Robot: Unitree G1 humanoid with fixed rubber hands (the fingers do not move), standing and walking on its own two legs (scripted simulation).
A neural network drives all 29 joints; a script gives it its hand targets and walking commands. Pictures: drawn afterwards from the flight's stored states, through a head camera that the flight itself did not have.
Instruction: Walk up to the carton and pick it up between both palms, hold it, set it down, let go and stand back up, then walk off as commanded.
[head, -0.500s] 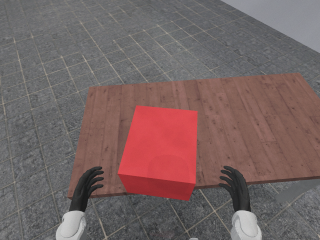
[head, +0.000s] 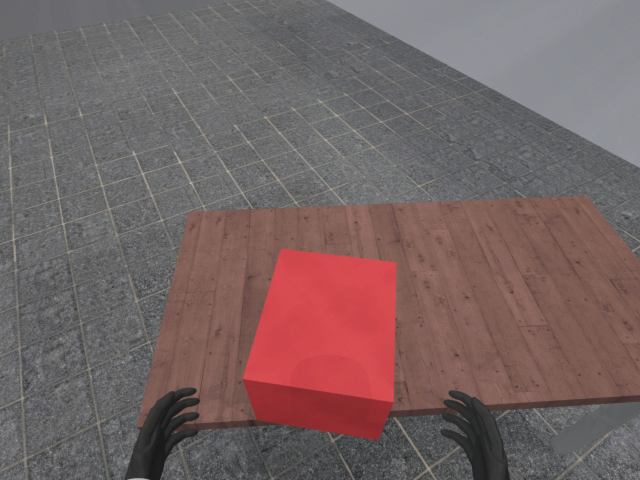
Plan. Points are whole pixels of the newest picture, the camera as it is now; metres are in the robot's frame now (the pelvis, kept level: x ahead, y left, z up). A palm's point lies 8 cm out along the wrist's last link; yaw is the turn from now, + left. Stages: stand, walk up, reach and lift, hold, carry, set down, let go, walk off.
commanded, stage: set down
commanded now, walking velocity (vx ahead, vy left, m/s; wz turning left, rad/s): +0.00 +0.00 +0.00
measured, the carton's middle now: (327, 340) +0.37 +0.00 -0.13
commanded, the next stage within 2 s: let go in 1.24 s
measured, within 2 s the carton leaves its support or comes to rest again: neither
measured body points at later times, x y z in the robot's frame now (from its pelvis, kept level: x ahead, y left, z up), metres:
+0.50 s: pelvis +0.01 +0.01 +0.00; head +0.01 +0.01 +0.45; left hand +0.19 +0.23 -0.07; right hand +0.17 -0.19 -0.08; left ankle -0.01 +0.17 -0.74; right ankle +0.01 -0.10 -0.74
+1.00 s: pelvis +0.01 +0.01 +0.00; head +0.01 +0.01 +0.45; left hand +0.18 +0.23 -0.08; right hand +0.17 -0.19 -0.09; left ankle -0.01 +0.17 -0.74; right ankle +0.01 -0.10 -0.74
